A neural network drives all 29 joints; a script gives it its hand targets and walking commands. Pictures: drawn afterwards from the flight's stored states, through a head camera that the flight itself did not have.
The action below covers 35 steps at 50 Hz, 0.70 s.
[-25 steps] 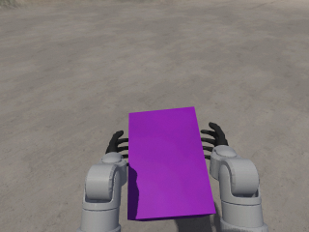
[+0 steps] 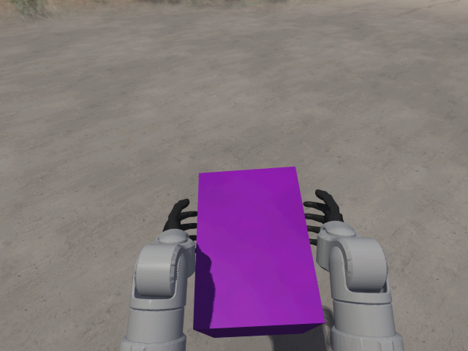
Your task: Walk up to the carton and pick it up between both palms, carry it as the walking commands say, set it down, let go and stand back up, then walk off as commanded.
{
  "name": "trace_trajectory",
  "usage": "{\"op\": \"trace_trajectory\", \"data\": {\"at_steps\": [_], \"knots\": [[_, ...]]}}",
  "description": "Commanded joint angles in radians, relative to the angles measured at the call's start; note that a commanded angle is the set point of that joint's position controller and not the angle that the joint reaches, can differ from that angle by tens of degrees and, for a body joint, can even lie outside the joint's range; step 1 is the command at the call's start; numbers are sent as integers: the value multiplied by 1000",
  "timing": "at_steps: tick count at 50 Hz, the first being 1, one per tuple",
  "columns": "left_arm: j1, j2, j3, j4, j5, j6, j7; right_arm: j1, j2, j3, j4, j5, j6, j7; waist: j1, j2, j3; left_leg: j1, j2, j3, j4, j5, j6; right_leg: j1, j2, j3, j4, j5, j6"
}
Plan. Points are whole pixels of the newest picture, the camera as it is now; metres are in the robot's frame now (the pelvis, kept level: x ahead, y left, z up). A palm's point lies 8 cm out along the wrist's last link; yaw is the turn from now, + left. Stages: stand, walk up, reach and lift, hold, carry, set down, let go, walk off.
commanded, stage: carry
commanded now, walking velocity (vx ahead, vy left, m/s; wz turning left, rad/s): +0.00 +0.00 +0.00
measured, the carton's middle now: (252, 256) +0.31 +0.00 +0.03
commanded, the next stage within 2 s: hold in 1.42 s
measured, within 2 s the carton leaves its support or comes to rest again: neither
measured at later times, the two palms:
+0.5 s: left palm (191, 254) +0.29 +0.10 +0.07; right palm (339, 244) +0.30 -0.15 +0.08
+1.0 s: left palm (209, 250) +0.30 +0.08 +0.06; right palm (354, 239) +0.31 -0.18 +0.08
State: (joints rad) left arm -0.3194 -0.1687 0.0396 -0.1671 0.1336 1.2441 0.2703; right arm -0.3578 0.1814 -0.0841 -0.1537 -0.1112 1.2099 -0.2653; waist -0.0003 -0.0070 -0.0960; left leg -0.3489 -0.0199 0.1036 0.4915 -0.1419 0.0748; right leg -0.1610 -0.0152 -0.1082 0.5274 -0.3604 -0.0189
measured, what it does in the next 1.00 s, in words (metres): stands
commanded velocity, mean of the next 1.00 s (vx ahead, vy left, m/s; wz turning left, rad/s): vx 0.00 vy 0.00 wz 0.00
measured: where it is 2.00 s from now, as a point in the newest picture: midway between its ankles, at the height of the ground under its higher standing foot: outside the picture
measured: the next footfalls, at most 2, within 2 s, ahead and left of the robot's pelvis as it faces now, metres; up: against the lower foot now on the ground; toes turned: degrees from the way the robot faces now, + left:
none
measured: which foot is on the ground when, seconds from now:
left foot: down 0.00-1.00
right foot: down 0.00-1.00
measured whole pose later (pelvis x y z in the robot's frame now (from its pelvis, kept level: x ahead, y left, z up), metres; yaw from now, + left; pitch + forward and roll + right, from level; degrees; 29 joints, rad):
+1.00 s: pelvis +0.01 -0.05 +0.00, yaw -1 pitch +0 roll +0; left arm -0.29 -0.16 0.10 0.12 0.16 0.95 0.19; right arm -0.35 0.18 -0.12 0.13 -0.16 0.90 -0.18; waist -0.01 -0.01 -0.09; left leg -0.35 0.04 0.08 0.55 -0.18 0.00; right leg -0.15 0.05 -0.11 0.54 -0.39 -0.08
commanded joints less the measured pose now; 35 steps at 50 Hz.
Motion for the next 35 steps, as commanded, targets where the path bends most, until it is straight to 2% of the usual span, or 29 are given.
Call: {"op": "trace_trajectory", "data": {"at_steps": [1, 2, 3, 4, 6, 7, 8, 10, 11, 12, 13, 14, 15, 17, 18, 19, 20, 21, 23, 24, 25, 26, 27, 28, 29, 31, 32, 34, 35], "knots": [[-369, -1009, -437, -116, -316, -58, -216, -281, 1000, 466, -66, 314, -12, 231, -8, 0, -159, 151, 129, -192, -92, -55, 0, -105, -84, 141, -132, 1, -42], [-366, -989, -413, -68, -299, -58, -214, -297, 976, 448, -41, 298, -13, 228, -7, 0, -186, 159, 128, -183, -101, -55, -5, -110, -86, 135, -124, -2, -42], [-417, -994, -421, -87, -303, -63, -215, -297, 980, 428, -22, 291, -19, 231, -7, 36, -175, 145, 127, -182, -119, -81, -11, -113, -84, 131, -111, -19, -42], [-388, -959, -399, -53, -281, -65, -208, -289, 951, 417, 8, 279, -17, 227, -6, 12, -148, 110, 132, -203, -116, -92, -8, -104, -85, 129, -112, -33, -45], [-432, -930, -368, -6, -266, -89, -214, -336, 904, 364, 41, 248, -50, 228, -6, 63, -189, 133, 143, -197, -114, -96, -9, -93, -79, 123, -106, -7, -46], [-412, -957, -401, -54, -293, -88, -214, -284, 931, 393, 13, 264, -47, 232, -6, 51, -207, 159, 140, -186, -97, -54, -6, -105, -89, 138, -108, 21, -45], [-376, -928, -328, 102, -240, -111, -227, -312, 912, 353, 114, 229, -77, 240, -2, 14, -195, 153, 137, -182, -86, -23, -11, -109, -93, 141, -106, 20, -48], [-404, -945, -332, 76, -255, -151, -237, -348, 927, 369, 106, 244, -110, 250, -8, 22, -220, 164, 140, -183, -64, 20, -15, -82, -86, 129, -88, 44, -51], [-467, -1016, -416, -48, -307, -154, -241, -344, 985, 427, 6, 277, -115, 253, -8, 25, -184, 126, 133, -183, -85, -3, -28, -68, -84, 123, -84, 28, -52], [-433, -974, -351, 70, -267, -178, -246, -364, 957, 392, 106, 255, -136, 259, -5, 22, -193, 146, 138, -185, -73, 10, -20, -77, -86, 129, -86, 34, -55], [-477, -1009, -385, 30, -285, -195, -255, -373, 982, 394, 87, 255, -154, 264, -8, 47, -193, 147, 135, -180, -80, -9, -26, -88, -80, 122, -78, 18, -51], [-444, -930, -296, 210, -229, -214, -259, -371, 898, 305, 257, 197, -179, 265, -7, 68, -209, 157, 141, -183, -84, -13, -23, -87, -82, 119, -66, -2, -55], [-425, -893, -264, 270, -201, -236, -267, -356, 866, 283, 310, 174, -204, 273, -6, 52, -192, 155, 139, -188, -83, 19, -29, -87, -79, 126, -68, 28, -56], [-449, -927, -330, 140, -242, -270, -276, -326, 936, 362, 240, 219, -226, 290, -7, 18, -164, 121, 140, -199, -96, -56, -27, -83, -79, 130, -92, -25, -58], [-479, -962, -349, 145, -256, -280, -282, -373, 948, 363, 221, 224, -240, 292, -5, 56, -150, 109, 139, -188, -104, -68, -30, -100, -83, 127, -92, -12, -55], [-499, -1003, -392, 60, -290, -290, -285, -399, 981, 406, 121, 254, -249, 293, -6, 44, -183, 136, 137, -195, -105, -75, -30, -80, -78, 136, -88, -21, -65], [-520, -958, -345, 156, -257, -298, -289, -416, 918, 348, 220, 204, -261, 292, -8, 15, -185, 134, 136, -182, -76, -9, -31, -87, -92, 134, -98, 32, -57], [-428, -871, -233, 374, -171, -322, -294, -397, 845, 272, 397, 146, -289, 296, -9, 12, -208, 162, 151, -202, -52, 38, -20, -82, -78, 125, -88, 42, -62], [-475, -960, -377, 59, -283, -333, -285, -390, 944, 410, 119, 246, -290, 290, -9, -13, -195, 150, 129, -158, -30, 14, -31, -91, -117, 174, -134, 103, -59], [-455, -966, -357, 115, -269, -333, -295, -397, 933, 404, 139, 232, -294, 292, -9, -25, -180, 142, 129, -154, -30, 24, -29, -84, -118, 160, -134, 118, -60], [-476, -981, -389, 7, -309, -327, -285, -412, 970, 449, 46, 281, -285, 281, -11, -55, -207, 146, 127, -152, -6, 27, -30, -59, -130, 176, -142, 173, -61], [-441, -954, -355, 165, -257, -315, -284, -368, 906, 382, 187, 206, -277, 278, -11, -20, -220, 148, 125, -143, -7, 63, -28, -57, -134, 178, -118, 233, -60], [-429, -902, -318, 200, -234, -335, -286, -371, 880, 359, 242, 193, -291, 279, -12, 2, -240, 161, 127, -147, -3, 68, -23, -38, -131, 167, -101, 257, -59], [-434, -896, -359, 73, -269, -334, -272, -342, 888, 403, 137, 226, -286, 267, -11, -27, -271, 169, 136, -151, 7, 132, -21, -10, -123, 150, -71, 318, -58], [-429, -891, -371, 56, -277, -335, -275, -281, 889, 392, 171, 213, -282, 267, -9, 8, -271, 169, 139, -135, 22, 224, -21, 2, -124, 136, -44, 418, -50], [-396, -854, -336, 125, -240, -343, -273, -255, 855, 353, 243, 180, -290, 269, -8, 9, -281, 178, 140, -121, 41, 254, -18, 18, -132, 133, -40, 501, -44], [-396, -809, -327, 150, -219, -356, -275, -223, 826, 315, 334, 146, -300, 273, -9, 51, -286, 194, 149, -117, 53, 305, -18, 8, -131, 135, -24, 525, -43], [-442, -802, -328, 133, -217, -373, -282, -237, 839, 328, 326, 151, -313, 281, -10, -3, -261, 155, 149, -123, 56, 266, -19, 29, -131, 127, -22, 552, -37], [-456, -823, -353, 76, -228, -376, -281, -271, 860, 361, 254, 177, -319, 287, -8, 24, -251, 142, 146, -121, 39, 211, -21, 33, -130, 134, -34, 486, -40]]}}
